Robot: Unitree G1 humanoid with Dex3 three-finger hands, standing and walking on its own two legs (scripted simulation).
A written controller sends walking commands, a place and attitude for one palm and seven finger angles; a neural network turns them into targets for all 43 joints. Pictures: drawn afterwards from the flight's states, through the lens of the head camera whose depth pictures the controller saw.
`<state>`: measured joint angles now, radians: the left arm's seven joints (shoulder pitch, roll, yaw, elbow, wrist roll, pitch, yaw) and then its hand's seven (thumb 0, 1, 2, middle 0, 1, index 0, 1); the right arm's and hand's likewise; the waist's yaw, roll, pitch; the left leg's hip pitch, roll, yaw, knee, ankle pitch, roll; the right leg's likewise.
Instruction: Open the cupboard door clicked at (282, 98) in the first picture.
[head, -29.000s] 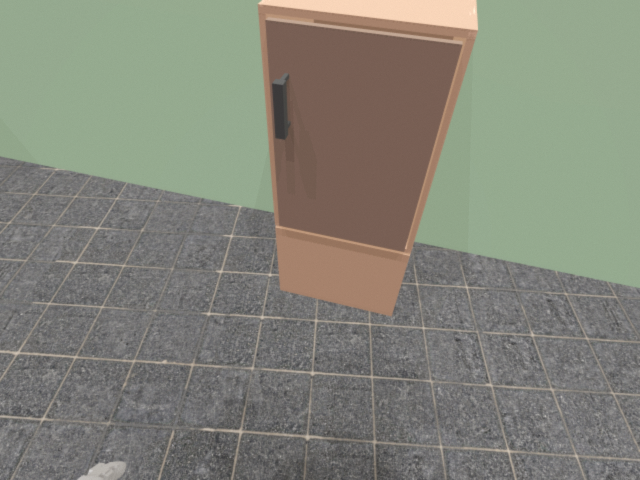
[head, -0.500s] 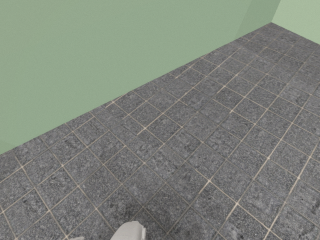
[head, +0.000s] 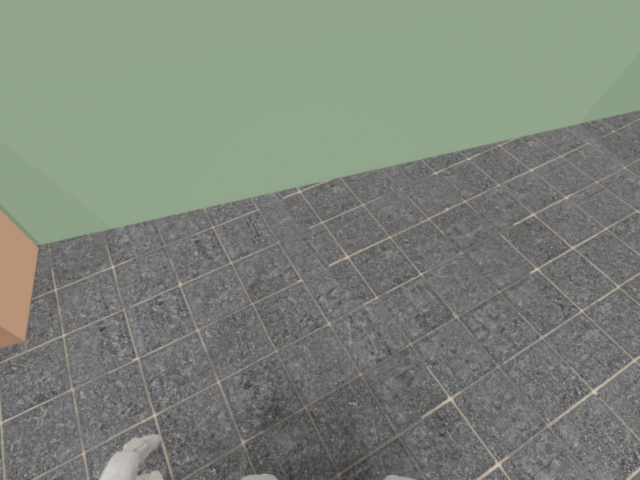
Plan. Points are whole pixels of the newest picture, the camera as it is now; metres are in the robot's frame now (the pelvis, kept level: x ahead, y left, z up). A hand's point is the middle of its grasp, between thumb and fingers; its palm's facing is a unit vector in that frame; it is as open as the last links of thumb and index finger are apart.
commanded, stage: turn to face it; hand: left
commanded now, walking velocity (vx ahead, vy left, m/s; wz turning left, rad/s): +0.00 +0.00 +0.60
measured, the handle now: out of the picture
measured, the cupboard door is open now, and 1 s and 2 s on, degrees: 46 46 46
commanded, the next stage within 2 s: take the last steps up to it in 1.70 s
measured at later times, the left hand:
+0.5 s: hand out of the picture -0.03 +0.20 -0.19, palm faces +0.37 -0.90 -0.23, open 7.4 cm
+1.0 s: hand out of the picture -0.05 +0.14 -0.15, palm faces +0.59 -0.77 -0.25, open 7.4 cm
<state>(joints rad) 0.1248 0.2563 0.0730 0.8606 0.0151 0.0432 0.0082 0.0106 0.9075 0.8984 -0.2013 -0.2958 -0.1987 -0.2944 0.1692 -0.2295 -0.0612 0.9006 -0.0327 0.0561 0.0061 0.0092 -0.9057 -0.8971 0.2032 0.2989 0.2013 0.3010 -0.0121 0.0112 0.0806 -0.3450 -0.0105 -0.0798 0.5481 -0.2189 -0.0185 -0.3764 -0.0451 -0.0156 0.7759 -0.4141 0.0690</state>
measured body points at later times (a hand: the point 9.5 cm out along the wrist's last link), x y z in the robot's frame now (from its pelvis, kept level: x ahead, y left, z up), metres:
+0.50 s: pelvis -0.01 -0.02 -0.01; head +0.03 +0.02 +0.44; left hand -0.05 +0.24 -0.17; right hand +0.20 -0.22 -0.13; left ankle -0.02 +0.09 -0.73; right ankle +0.00 -0.14 -0.69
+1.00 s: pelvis +0.01 -0.06 +0.01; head +0.05 -0.03 +0.45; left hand -0.08 +0.18 -0.13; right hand +0.23 -0.22 -0.14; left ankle -0.06 +0.05 -0.68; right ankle +0.06 -0.17 -0.73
